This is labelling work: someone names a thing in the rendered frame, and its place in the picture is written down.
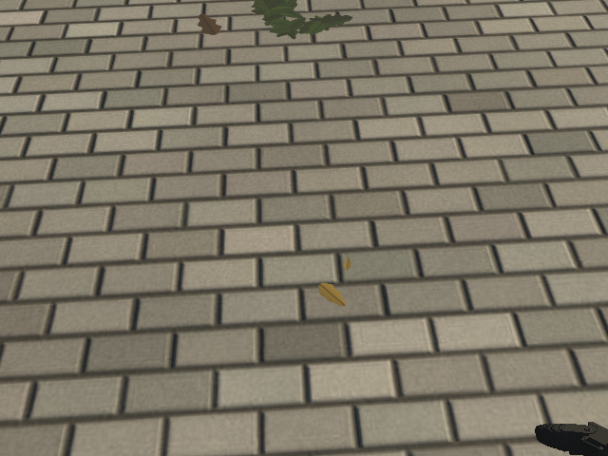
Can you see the right robot hand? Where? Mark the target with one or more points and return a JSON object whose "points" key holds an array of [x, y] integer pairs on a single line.
{"points": [[591, 440]]}

